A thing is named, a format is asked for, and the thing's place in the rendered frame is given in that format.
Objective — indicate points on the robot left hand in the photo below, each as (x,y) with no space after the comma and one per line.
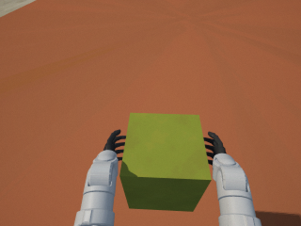
(111,144)

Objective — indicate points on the carton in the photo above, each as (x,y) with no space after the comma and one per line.
(164,164)

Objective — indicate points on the robot right forearm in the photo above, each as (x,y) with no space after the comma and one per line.
(233,193)

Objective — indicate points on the robot right hand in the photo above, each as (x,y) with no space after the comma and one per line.
(216,148)

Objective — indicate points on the robot left forearm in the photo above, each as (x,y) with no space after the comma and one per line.
(99,192)

